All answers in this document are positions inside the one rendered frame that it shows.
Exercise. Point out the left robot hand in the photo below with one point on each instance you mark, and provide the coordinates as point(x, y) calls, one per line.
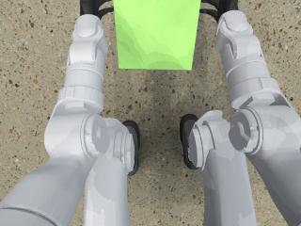
point(92, 7)

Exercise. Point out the right robot hand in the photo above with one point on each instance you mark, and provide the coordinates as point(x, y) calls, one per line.
point(222, 6)

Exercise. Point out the right robot forearm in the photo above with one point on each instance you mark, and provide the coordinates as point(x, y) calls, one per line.
point(244, 65)

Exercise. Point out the right robot upper arm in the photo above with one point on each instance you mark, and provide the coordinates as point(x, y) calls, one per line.
point(270, 137)

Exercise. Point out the left robot upper arm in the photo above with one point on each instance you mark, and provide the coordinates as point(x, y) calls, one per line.
point(49, 196)

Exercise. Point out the carton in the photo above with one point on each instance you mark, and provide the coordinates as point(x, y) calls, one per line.
point(156, 34)

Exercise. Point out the left robot foot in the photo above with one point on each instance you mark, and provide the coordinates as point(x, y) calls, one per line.
point(134, 130)

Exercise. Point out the left robot forearm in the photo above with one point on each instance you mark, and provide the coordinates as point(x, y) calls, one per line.
point(84, 75)

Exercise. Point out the robot right shin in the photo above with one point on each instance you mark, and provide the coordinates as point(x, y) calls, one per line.
point(210, 115)

